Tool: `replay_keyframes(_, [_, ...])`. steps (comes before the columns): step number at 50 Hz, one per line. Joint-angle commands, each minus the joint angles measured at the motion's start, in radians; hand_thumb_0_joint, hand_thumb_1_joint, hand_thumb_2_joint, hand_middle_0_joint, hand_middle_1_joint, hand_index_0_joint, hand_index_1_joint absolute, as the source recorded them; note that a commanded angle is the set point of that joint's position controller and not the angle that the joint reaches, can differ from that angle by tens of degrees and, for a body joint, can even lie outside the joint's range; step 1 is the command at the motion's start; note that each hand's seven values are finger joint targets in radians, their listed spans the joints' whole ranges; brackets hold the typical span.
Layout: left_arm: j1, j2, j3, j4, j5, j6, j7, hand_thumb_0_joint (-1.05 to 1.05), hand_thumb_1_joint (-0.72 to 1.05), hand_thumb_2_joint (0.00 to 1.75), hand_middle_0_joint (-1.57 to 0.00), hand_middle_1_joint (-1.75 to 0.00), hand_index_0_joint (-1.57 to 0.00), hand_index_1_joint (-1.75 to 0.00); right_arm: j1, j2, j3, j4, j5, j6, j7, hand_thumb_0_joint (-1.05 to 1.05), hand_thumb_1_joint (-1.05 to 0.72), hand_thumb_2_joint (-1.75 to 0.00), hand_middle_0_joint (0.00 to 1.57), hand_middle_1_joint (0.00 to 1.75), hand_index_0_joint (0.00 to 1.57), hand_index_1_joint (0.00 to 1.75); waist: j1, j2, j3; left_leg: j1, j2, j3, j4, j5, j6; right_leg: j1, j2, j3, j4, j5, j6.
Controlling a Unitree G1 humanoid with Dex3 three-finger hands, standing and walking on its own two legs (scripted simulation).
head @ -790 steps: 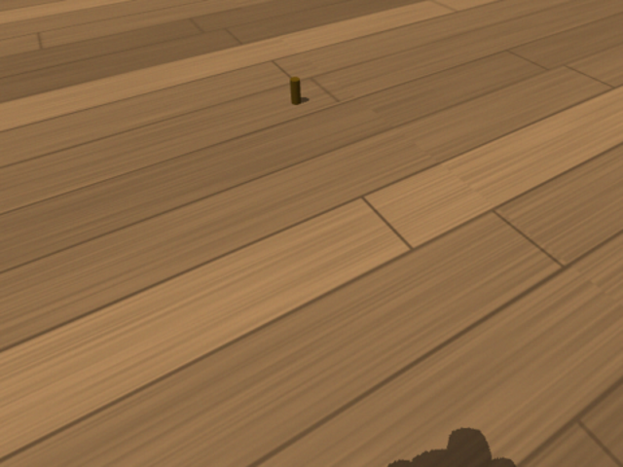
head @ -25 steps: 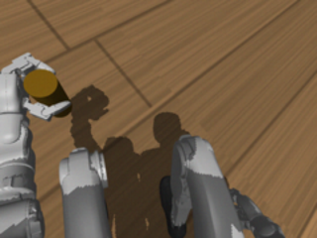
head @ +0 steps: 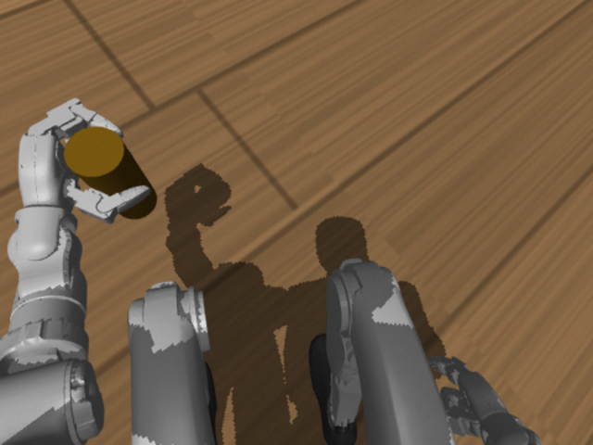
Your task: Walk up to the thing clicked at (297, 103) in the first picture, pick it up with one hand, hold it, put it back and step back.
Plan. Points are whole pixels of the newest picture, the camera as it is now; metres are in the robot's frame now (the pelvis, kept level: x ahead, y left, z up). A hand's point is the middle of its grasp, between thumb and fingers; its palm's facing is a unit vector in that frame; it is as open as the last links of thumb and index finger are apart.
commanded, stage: settle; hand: left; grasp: from the side
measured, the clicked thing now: (118, 179) +0.46 +0.21 -0.06
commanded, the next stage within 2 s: lift in 0.28 s
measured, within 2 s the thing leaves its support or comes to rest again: neither
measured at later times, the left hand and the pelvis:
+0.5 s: hand (101, 151) +0.47 +0.21 -0.01, palm faces +0.05 -1.00 -0.06, open 9.5 cm; pelvis +0.00 +0.00 +0.01, yaw +1 degrees
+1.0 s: hand (57, 134) +0.44 +0.22 +0.09, palm faces +0.02 -1.00 -0.04, open 9.5 cm; pelvis +0.01 +0.00 +0.08, yaw +3 degrees
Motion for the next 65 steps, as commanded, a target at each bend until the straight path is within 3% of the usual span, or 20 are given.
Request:
replay_keyframes(1, [-0.348, 0.213, 0.051, -0.229, -0.016, -0.078, 0.004, 0.00, 0.07, 1.34, -1.42, -1.52, -1.41, -1.55, 0.124, -0.206, -0.083, -0.049, -0.006, -0.017, -0.020, 0.00, -0.91, -0.90, 0.20, 0.30, 0.20, 0.30, -0.014, 0.189, -0.666, 0.437, -0.014, 0.071, -0.275, 0.106, 0.051, 0.363, 0.034, -0.030, -0.253, 0.163, -0.039])
replay_keyframes(10, [-0.332, 0.165, 0.034, -0.137, -0.011, -0.074, 0.004, 0.00, 0.06, 1.36, -1.41, -1.52, -1.40, -1.55, 0.134, -0.200, -0.083, -0.036, -0.007, -0.023, -0.019, 0.00, -0.91, -0.90, 0.20, 0.30, 0.20, 0.30, -0.016, 0.184, -0.647, 0.446, -0.015, 0.079, -0.291, 0.125, 0.050, 0.363, 0.031, -0.023, -0.263, 0.176, -0.041])
replay_keyframes(13, [-0.368, 0.210, 0.057, -0.173, 0.000, -0.078, 0.008, 0.00, 0.08, 1.36, -1.41, -1.51, -1.40, -1.54, 0.154, -0.201, -0.088, -0.029, -0.006, -0.020, -0.019, 0.00, -0.90, -0.90, 0.20, 0.30, 0.20, 0.30, -0.006, 0.197, -0.695, 0.480, -0.016, 0.078, -0.297, 0.155, 0.047, 0.375, 0.030, -0.021, -0.258, 0.197, -0.043])
replay_keyframes(16, [-0.340, 0.167, 0.037, -0.118, -0.004, -0.069, 0.000, 0.00, 0.07, 1.37, -1.39, -1.51, -1.38, -1.54, 0.146, -0.202, -0.088, -0.030, -0.003, -0.022, -0.019, 0.00, -0.90, -0.90, 0.20, 0.30, 0.20, 0.30, -0.014, 0.207, -0.656, 0.491, -0.016, 0.073, -0.313, 0.141, 0.045, 0.342, 0.027, -0.025, -0.259, 0.182, -0.046])
replay_keyframes(18, [-0.406, 0.195, 0.048, -0.181, -0.006, -0.079, 0.004, 0.00, 0.09, 1.36, -1.39, -1.49, -1.38, -1.52, 0.155, -0.198, -0.089, -0.024, -0.005, -0.024, -0.021, 0.00, -0.90, -0.90, 0.20, 0.30, 0.20, 0.30, -0.019, 0.204, -0.668, 0.475, -0.017, 0.076, -0.308, 0.128, 0.048, 0.354, 0.028, -0.022, -0.265, 0.175, -0.044])
replay_keyframes(21, [-0.340, 0.168, 0.045, -0.107, -0.009, -0.074, -0.001, 0.00, 0.04, 1.27, -1.43, -1.55, -1.45, -1.55, 0.150, -0.196, -0.090, -0.033, -0.002, -0.027, -0.019, 0.00, -0.95, -0.91, 0.20, 0.30, 0.20, 0.30, -0.016, 0.171, -0.652, 0.457, -0.020, 0.079, -0.315, 0.099, 0.051, 0.363, 0.028, -0.022, -0.278, 0.147, -0.041])
replay_keyframes(24, [-0.377, 0.200, 0.051, -0.191, -0.010, -0.080, -0.010, 0.00, 0.03, 1.28, -1.42, -1.55, -1.44, -1.55, 0.163, -0.194, -0.097, -0.033, 0.000, -0.026, -0.022, 0.00, -0.95, -0.91, 0.20, 0.30, 0.20, 0.30, -0.003, 0.190, -0.704, 0.479, -0.022, 0.090, -0.327, 0.112, 0.052, 0.403, 0.027, -0.009, -0.294, 0.157, -0.041])
replay_keyframes(28, [-0.319, 0.160, 0.033, -0.159, -0.028, -0.054, -0.036, 0.00, 0.07, 1.28, -1.40, -1.53, -1.42, -1.53, 0.164, -0.201, -0.110, -0.044, 0.019, -0.032, -0.028, 0.00, -0.94, -0.91, 0.20, 0.30, 0.20, 0.30, -0.007, 0.181, -0.704, 0.514, -0.021, 0.085, -0.354, 0.135, 0.050, 0.393, 0.022, -0.012, -0.304, 0.175, -0.045])
replay_keyframes(30, [-0.369, 0.226, 0.062, -0.261, -0.031, -0.057, -0.044, 0.00, 0.07, 1.28, -1.42, -1.53, -1.44, -1.53, 0.169, -0.200, -0.118, -0.038, 0.025, -0.032, -0.034, 0.00, -0.94, -0.91, 0.20, 0.30, 0.20, 0.30, 0.016, 0.219, -0.744, 0.555, -0.020, 0.089, -0.369, 0.136, 0.048, 0.405, 0.021, -0.003, -0.313, 0.173, -0.048])
replay_keyframes(32, [-0.361, 0.176, 0.031, -0.275, -0.044, -0.044, -0.061, 0.00, 0.07, 1.27, -1.39, -1.52, -1.41, -1.51, 0.172, -0.189, -0.121, -0.040, 0.031, -0.036, -0.037, 0.00, -0.94, -0.91, 0.20, 0.30, 0.20, 0.30, 0.006, 0.209, -0.749, 0.557, -0.020, 0.090, -0.377, 0.142, 0.049, 0.420, 0.020, 0.001, -0.323, 0.180, -0.048])
replay_keyframes(40, [-0.216, 0.122, 0.023, -0.273, -0.063, 0.017, -0.059, 0.00, 0.05, 1.27, -1.38, -1.52, -1.41, -1.51, 0.165, -0.175, -0.145, -0.063, 0.060, -0.053, -0.054, 0.00, -0.93, -0.90, 0.20, 0.30, 0.20, 0.30, 0.029, 0.137, -0.708, 0.582, -0.021, 0.097, -0.448, 0.134, 0.056, 0.479, 0.017, 0.022, -0.419, 0.168, -0.045])
replay_keyframes(44, [-0.238, 0.115, 0.014, -0.424, -0.079, 0.034, -0.056, 0.00, 0.03, 1.27, -1.38, -1.52, -1.41, -1.51, 0.154, -0.169, -0.154, -0.075, 0.071, -0.060, -0.061, 0.00, -0.93, -0.90, 0.20, 0.30, 0.20, 0.30, 0.046, 0.143, -0.719, 0.642, -0.018, 0.090, -0.512, 0.099, 0.055, 0.509, 0.013, 0.031, -0.473, 0.134, -0.047])
replay_keyframes(46, [-0.166, 0.116, 0.020, -0.426, -0.085, 0.057, -0.047, 0.00, 0.04, 1.27, -1.37, -1.51, -1.40, -1.50, 0.149, -0.163, -0.157, -0.092, 0.080, -0.063, -0.067, 0.00, -0.92, -0.90, 0.20, 0.30, 0.20, 0.30, 0.050, 0.107, -0.713, 0.643, -0.017, 0.092, -0.531, 0.089, 0.059, 0.564, 0.014, 0.043, -0.517, 0.117, -0.040])
replay_keyframes(49, [-0.115, 0.071, -0.011, -0.502, -0.095, 0.084, -0.045, 0.00, 0.08, 1.27, -1.35, -1.50, -1.38, -1.48, 0.142, -0.155, -0.160, -0.100, 0.090, -0.070, -0.073, 0.00, -0.92, -0.90, 0.20, 0.30, 0.20, 0.30, 0.061, 0.127, -0.721, 0.718, -0.017, 0.087, -0.580, 0.121, 0.054, 0.593, 0.011, 0.040, -0.546, 0.154, -0.044])
replay_keyframes(51, [-0.097, 0.099, 0.005, -0.555, -0.091, 0.108, -0.029, 0.00, 0.11, 1.27, -1.36, -1.50, -1.39, -1.49, 0.138, -0.156, -0.164, -0.100, 0.097, -0.071, -0.082, 0.00, -0.91, -0.90, 0.20, 0.30, 0.20, 0.30, 0.078, 0.135, -0.715, 0.780, -0.012, 0.078, -0.614, 0.148, 0.050, 0.608, 0.010, 0.042, -0.569, 0.179, -0.045])
replay_keyframes(55, [-0.033, 0.036, -0.053, -0.652, -0.099, 0.154, -0.010, 0.00, 0.09, 1.26, -1.34, -1.49, -1.37, -1.48, 0.131, -0.139, -0.168, -0.110, 0.107, -0.077, -0.092, 0.00, -0.91, -0.90, 0.20, 0.30, 0.20, 0.30, 0.069, 0.128, -0.698, 0.857, -0.011, 0.070, -0.682, 0.143, 0.049, 0.666, 0.009, 0.044, -0.645, 0.182, -0.042])
replay_keyframes(59, [0.037, 0.041, -0.050, -0.754, -0.104, 0.194, 0.015, 0.00, 0.07, 1.25, -1.33, -1.48, -1.36, -1.47, 0.118, -0.127, -0.174, -0.126, 0.117, -0.083, -0.103, 0.00, -0.91, -0.90, 0.20, 0.30, 0.20, 0.30, 0.087, 0.100, -0.689, 0.913, -0.011, 0.078, -0.757, 0.145, 0.051, 0.803, 0.006, 0.068, -0.747, 0.180, -0.032])
replay_keyframes(60, [0.061, 0.017, -0.074, -0.778, -0.112, 0.205, 0.017, 0.00, 0.05, 1.26, -1.33, -1.49, -1.36, -1.48, 0.114, -0.130, -0.173, -0.131, 0.121, -0.085, -0.105, 0.00, -0.91, -0.90, 0.20, 0.30, 0.20, 0.30, 0.084, 0.102, -0.669, 0.953, -0.009, 0.068, -0.789, 0.144, 0.048, 0.812, 0.007, 0.062, -0.766, 0.180, -0.032])
replay_keyframes(62, [0.118, 0.034, -0.054, -0.806, -0.112, 0.231, 0.031, 0.00, 0.07, 1.27, -1.34, -1.50, -1.37, -1.49, 0.108, -0.122, -0.172, -0.131, 0.128, -0.091, -0.111, 0.00, -0.91, -0.90, 0.20, 0.30, 0.20, 0.30, 0.095, 0.098, -0.666, 0.993, -0.010, 0.071, -0.819, 0.190, 0.047, 0.864, 0.010, 0.061, -0.798, 0.225, -0.031])
replay_keyframes(65, [0.201, -0.021, -0.094, -0.803, -0.115, 0.258, 0.044, 0.00, 0.02, 1.25, -1.33, -1.50, -1.36, -1.48, 0.104, -0.102, -0.162, -0.133, 0.132, -0.097, -0.116, 0.00, -0.91, -0.90, 0.20, 0.30, 0.20, 0.30, 0.080, 0.072, -0.599, 1.041, -0.012, 0.074, -0.871, 0.226, 0.049, 0.919, 0.013, 0.055, -0.860, 0.262, -0.027])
